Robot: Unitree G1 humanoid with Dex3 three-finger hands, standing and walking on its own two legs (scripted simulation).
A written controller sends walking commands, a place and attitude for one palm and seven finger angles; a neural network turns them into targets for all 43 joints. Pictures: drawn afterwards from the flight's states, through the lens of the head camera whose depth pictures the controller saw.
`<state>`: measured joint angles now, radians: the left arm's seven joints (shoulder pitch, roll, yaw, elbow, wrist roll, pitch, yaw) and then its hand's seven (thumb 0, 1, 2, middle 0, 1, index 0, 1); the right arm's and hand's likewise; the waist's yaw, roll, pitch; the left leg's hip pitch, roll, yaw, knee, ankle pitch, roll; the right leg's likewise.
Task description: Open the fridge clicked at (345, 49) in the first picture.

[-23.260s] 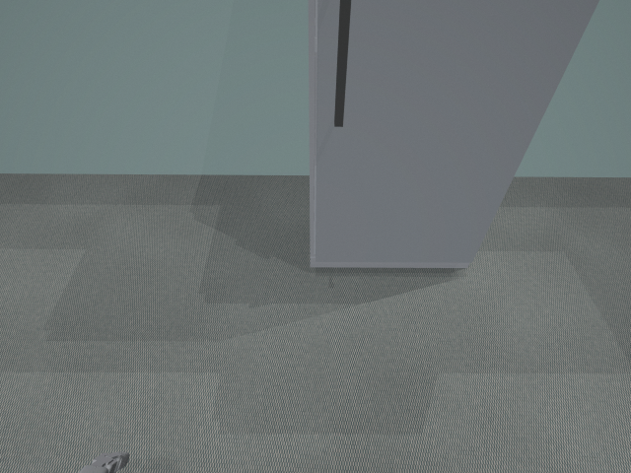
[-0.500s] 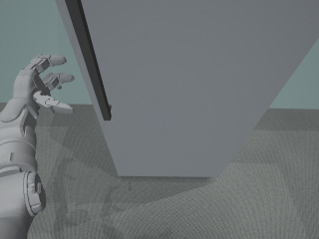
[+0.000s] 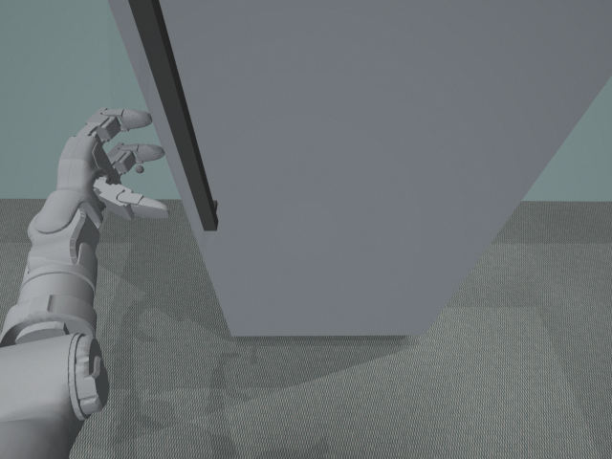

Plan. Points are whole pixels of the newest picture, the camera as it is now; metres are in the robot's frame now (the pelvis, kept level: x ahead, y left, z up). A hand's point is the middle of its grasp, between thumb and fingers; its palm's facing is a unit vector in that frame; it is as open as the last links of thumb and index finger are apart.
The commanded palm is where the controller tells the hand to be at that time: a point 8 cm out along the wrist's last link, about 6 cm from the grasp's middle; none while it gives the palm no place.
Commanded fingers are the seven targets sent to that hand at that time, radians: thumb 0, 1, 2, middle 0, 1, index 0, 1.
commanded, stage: feel for the door with the fingertips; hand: left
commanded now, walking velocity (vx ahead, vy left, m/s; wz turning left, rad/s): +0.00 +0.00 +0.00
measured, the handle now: (187, 126) +0.51 +0.16 +0.16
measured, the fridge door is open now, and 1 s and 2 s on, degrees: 0 0 0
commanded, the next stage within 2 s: slide the fingers in behind the handle in 0.96 s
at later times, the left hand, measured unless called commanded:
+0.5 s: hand (172, 167) +0.45 +0.17 +0.14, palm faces +0.02 -1.00 +0.00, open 14.0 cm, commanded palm +0.42 +0.23 +0.14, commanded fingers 0.00 -0.50 0.30 -0.30 -1.20 -0.30 -1.20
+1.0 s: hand (164, 158) +0.46 +0.18 +0.14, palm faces -0.01 -1.00 +0.00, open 13.8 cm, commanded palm +0.45 +0.24 +0.14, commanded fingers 0.00 -0.50 0.30 -0.30 -1.20 -0.30 -1.20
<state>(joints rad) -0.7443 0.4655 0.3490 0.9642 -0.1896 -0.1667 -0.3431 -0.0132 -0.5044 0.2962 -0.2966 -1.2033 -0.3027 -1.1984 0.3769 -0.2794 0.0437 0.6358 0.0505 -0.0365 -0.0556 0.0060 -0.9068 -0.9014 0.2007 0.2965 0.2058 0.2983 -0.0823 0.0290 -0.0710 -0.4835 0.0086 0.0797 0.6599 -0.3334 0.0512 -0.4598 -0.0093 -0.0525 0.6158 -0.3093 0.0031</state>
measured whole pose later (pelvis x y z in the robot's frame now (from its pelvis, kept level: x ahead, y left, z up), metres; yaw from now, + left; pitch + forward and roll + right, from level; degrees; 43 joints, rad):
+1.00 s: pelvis +0.00 -0.02 +0.00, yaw +0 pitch +10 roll -1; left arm -0.86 0.49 0.36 1.10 -0.15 -0.23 -0.32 -0.01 -0.50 0.30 -0.32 -1.22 -0.33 -1.21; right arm 0.38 -0.29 0.03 0.65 0.05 -0.03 -0.07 0.01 -0.91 -0.90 0.20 0.30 0.20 0.30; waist -0.11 0.02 -0.05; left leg -0.52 0.03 0.06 0.68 -0.33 0.03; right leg -0.50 0.01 -0.07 0.64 -0.31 -0.02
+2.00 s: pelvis -0.01 -0.02 +0.00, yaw +1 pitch +8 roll -1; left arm -0.79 0.34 0.27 0.95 -0.15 -0.19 -0.19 -0.01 -0.51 0.30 -0.30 -1.20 -0.30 -1.20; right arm 0.34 -0.27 0.03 0.64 0.04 -0.05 -0.04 0.01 -0.91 -0.90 0.20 0.30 0.20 0.30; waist -0.08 0.03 -0.06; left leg -0.48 0.02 0.06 0.67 -0.33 0.03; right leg -0.46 0.00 -0.07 0.64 -0.32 -0.02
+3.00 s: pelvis +0.00 -0.01 +0.00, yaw +0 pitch +8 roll -1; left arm -0.78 0.32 0.25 0.96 -0.15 -0.21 -0.17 -0.01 -0.51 0.30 -0.30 -1.20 -0.30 -1.20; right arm 0.36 -0.26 0.03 0.66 0.04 -0.05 -0.04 0.01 -0.91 -0.90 0.20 0.30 0.20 0.30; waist -0.08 0.03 -0.07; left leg -0.48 0.01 0.07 0.67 -0.33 0.04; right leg -0.46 0.00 -0.05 0.64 -0.32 -0.01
